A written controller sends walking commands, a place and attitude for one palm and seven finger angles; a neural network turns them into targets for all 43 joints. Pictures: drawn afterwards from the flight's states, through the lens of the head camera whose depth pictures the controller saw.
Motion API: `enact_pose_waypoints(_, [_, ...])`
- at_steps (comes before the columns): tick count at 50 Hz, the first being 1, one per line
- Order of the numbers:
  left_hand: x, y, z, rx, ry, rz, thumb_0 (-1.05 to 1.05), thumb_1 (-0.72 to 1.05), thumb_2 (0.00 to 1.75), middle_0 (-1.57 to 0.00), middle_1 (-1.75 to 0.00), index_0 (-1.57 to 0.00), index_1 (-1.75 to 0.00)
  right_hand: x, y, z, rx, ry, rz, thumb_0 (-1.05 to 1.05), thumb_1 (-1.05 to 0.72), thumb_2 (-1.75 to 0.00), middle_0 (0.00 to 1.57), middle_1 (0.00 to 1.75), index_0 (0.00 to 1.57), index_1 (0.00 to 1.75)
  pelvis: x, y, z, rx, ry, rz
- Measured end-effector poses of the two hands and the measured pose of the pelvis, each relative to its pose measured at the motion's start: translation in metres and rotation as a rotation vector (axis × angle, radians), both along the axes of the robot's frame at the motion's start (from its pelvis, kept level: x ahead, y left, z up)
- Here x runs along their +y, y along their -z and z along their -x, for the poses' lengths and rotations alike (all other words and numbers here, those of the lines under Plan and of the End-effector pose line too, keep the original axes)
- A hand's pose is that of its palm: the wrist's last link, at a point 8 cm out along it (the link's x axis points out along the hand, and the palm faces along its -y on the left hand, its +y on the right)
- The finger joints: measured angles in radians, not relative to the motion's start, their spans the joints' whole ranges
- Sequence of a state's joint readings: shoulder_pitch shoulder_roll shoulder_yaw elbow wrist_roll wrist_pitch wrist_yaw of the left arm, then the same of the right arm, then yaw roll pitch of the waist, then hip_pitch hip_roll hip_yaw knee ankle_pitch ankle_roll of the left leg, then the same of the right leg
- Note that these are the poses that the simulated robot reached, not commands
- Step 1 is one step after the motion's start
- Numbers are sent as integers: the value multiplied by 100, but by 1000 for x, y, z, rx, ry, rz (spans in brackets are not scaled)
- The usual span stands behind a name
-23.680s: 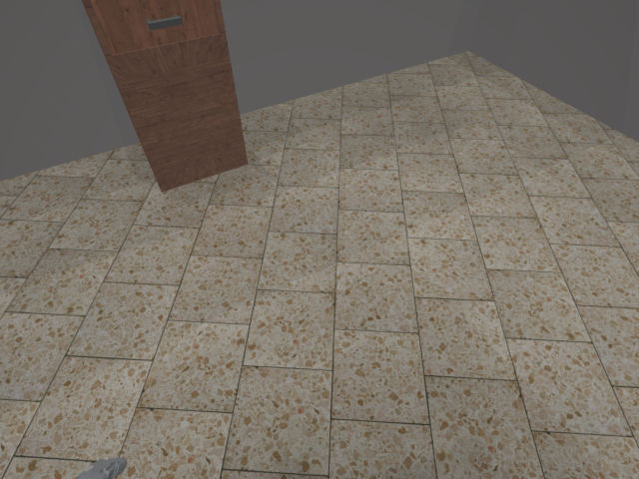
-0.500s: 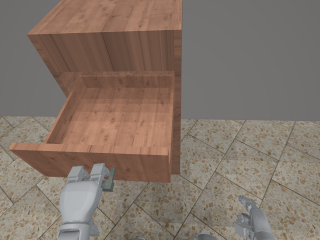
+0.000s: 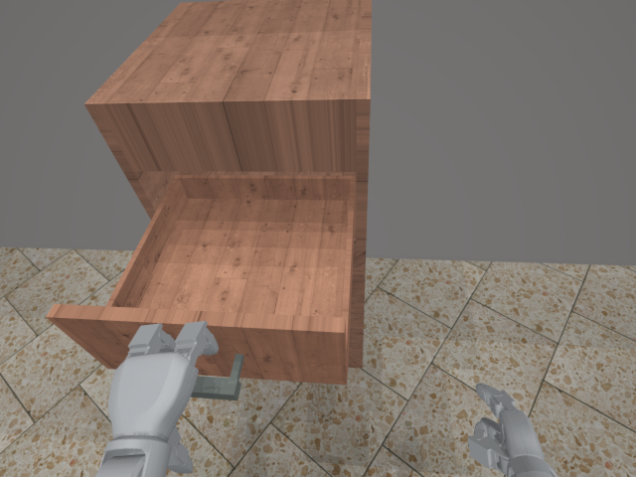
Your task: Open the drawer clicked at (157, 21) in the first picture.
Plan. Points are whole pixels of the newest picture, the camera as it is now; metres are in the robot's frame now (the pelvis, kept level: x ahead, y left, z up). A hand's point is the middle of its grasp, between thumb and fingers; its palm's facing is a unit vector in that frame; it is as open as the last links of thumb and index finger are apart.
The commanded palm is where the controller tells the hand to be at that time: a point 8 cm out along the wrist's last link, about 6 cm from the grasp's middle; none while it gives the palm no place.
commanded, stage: lift the hand off the handle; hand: left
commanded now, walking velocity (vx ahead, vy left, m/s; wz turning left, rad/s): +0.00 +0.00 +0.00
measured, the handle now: (201, 372) +0.24 +0.21 -0.03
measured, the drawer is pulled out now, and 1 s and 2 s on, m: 0.29 0.29 0.29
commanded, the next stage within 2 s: draw the hand back to the body in 0.74 s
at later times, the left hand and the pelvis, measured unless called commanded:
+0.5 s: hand (154, 355) +0.21 +0.21 +0.10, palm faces +0.14 -0.14 -0.98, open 13.8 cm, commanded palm +0.17 +0.20 +0.15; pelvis +0.01 +0.01 +0.02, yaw +0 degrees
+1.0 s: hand (144, 349) +0.21 +0.21 +0.12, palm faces +0.12 -0.13 -0.98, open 13.9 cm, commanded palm +0.17 +0.21 +0.18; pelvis +0.01 +0.00 +0.02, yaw -1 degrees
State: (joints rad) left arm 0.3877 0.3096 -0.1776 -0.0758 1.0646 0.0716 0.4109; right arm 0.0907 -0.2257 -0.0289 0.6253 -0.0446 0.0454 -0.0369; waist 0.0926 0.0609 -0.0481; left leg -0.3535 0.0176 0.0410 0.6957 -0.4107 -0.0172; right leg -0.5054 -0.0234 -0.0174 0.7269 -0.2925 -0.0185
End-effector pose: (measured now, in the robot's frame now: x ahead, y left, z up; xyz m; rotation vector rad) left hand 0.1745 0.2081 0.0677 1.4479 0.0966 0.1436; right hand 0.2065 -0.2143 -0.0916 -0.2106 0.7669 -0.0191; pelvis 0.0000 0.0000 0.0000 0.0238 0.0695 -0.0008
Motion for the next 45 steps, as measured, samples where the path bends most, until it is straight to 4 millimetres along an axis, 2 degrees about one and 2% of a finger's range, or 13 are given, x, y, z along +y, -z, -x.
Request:
enact_pose_waypoints(12, [6,-36,1,-29,7,10,0,-49,30,-34,-121,-42,-124,24,-12,-20,-19,-64,-48,2,-91,-90,20,30,20,30,5,-10,-10,-39,4,8])
enact_pose_waypoints(16, [7,-54,0,-73,4,15,0,-49,30,-34,-121,-39,-123,30,-16,-25,-26,-83,-62,2,-91,-90,20,30,20,30,7,-12,-12,-49,3,11])
enact_pose_waypoints(20, [6,-70,-3,-110,2,15,0,-49,30,-33,-121,-36,-122,33,-20,-29,-26,-98,-73,2,-91,-90,20,30,20,30,9,-15,-13,-62,4,13])
enact_pose_waypoints(34, [1,-107,-13,-128,34,21,0,-49,30,-32,-120,-32,-120,36,-33,-35,-41,-111,-99,2,-91,-90,19,30,20,30,9,-22,-15,-107,8,18])
enact_pose_waypoints(37, [0,-110,-14,-127,35,28,0,-49,30,-32,-120,-32,-120,35,-34,-35,-38,-111,-105,2,-91,-90,19,30,20,30,8,-23,-14,-115,8,18])
enact_pose_waypoints(45, [1,-101,-12,-67,35,20,0,-49,30,-32,-120,-32,-120,29,-32,-29,-24,-109,-97,2,-91,-90,19,30,20,30,4,-24,-11,-117,11,18])
